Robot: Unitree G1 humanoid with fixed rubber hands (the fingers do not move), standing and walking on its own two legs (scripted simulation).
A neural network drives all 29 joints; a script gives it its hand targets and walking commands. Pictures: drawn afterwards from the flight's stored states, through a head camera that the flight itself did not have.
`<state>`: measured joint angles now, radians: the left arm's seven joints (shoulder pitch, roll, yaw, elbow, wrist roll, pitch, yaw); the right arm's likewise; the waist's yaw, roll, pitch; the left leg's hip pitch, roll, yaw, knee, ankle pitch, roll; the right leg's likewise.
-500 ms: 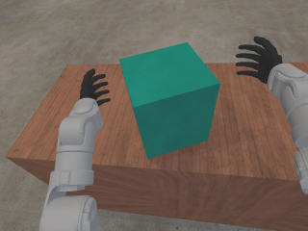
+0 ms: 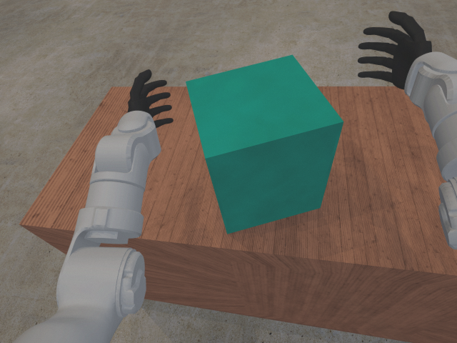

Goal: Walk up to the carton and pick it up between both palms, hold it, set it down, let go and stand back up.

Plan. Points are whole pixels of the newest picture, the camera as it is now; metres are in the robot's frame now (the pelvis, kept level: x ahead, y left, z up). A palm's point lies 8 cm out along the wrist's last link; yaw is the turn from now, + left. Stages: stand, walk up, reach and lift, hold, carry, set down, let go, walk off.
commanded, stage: reach and lift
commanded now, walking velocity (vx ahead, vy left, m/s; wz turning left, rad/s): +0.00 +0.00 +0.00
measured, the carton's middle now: (258, 149) +0.49 +0.06 +0.04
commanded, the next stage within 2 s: none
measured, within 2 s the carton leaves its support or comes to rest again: neither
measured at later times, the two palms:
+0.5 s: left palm (162, 162) +0.41 +0.23 +0.09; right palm (369, 120) +0.52 -0.14 +0.10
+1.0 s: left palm (177, 164) +0.42 +0.20 +0.07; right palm (357, 121) +0.53 -0.12 +0.10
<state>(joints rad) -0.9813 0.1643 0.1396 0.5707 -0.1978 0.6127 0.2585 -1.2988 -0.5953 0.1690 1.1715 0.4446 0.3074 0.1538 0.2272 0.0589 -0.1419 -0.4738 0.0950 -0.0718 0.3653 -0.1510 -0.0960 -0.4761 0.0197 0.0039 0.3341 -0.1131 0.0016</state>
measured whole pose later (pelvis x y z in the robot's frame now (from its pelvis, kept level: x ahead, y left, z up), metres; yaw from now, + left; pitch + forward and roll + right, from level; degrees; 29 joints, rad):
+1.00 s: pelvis +0.00 +0.00 -0.01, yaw -1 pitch +24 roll -1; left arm -0.92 -0.01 0.22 0.99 -0.05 0.00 0.22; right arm -1.20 -0.40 0.09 1.41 0.26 -0.10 0.11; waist 0.26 0.03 -0.23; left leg -0.67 0.11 -0.03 0.40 -0.15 -0.09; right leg -0.67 0.03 0.02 0.35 -0.10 0.00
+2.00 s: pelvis +0.03 -0.01 +0.01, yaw +1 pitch +14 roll +0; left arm -0.76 -0.24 0.63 0.65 0.41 0.07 0.16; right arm -0.99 -0.11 -0.52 1.18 -0.35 -0.17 0.11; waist 0.15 0.00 -0.09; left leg -0.38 0.12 0.06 0.28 -0.13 -0.08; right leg -0.39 0.01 -0.02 0.29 -0.14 -0.01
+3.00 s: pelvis +0.01 -0.01 +0.00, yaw +2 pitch +17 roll +0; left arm -0.80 -0.21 0.59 0.74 0.34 0.00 0.20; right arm -1.05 -0.17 -0.43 1.32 -0.27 -0.27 0.06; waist 0.15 -0.01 -0.13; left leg -0.47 0.12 0.10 0.29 -0.10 -0.07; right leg -0.48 0.00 -0.05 0.31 -0.13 -0.02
